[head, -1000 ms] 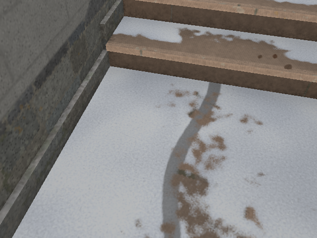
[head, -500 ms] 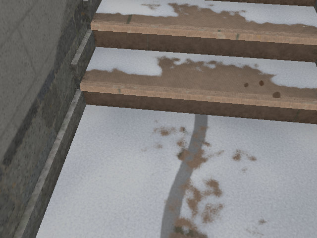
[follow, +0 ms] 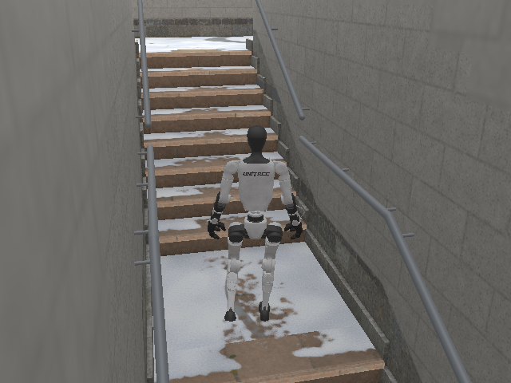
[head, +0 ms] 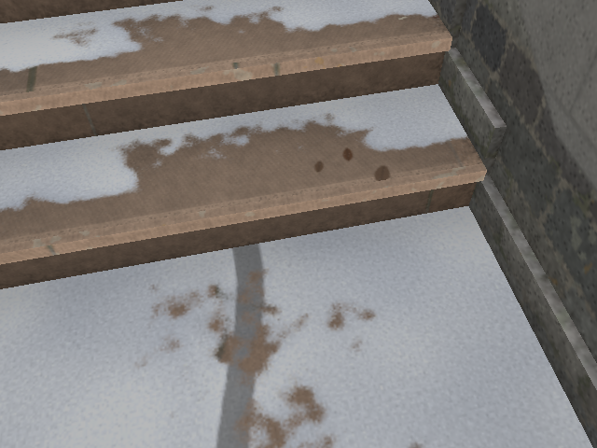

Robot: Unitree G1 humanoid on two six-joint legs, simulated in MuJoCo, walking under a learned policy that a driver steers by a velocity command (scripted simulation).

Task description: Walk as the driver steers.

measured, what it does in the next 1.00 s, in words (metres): walks ahead, turning left: left foot, then right foot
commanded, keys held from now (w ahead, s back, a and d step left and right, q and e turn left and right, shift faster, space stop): w+q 0.82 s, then w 0.14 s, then w+e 0.04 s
